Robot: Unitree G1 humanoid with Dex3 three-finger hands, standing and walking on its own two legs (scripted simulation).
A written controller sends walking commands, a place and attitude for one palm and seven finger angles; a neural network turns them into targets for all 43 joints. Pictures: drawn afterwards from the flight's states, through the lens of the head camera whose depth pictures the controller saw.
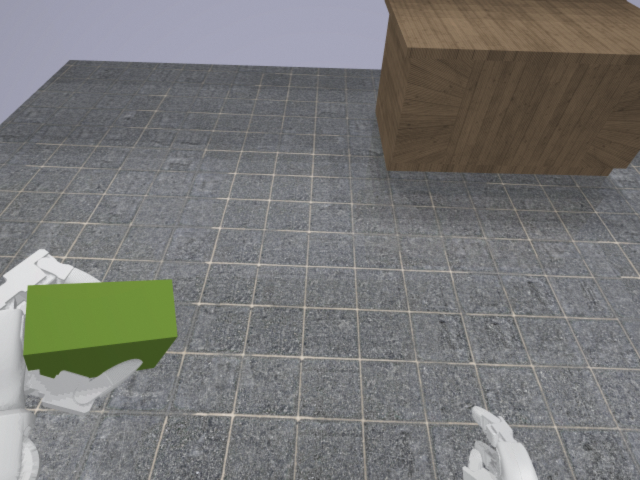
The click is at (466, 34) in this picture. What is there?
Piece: table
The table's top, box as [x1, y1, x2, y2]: [385, 0, 639, 64]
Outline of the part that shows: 385,0 405,57 639,64 639,8 627,1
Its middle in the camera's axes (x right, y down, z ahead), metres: +0.97 -0.99 +1.78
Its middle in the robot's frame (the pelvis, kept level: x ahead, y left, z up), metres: +2.03 -0.87 -0.12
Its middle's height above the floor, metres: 0.65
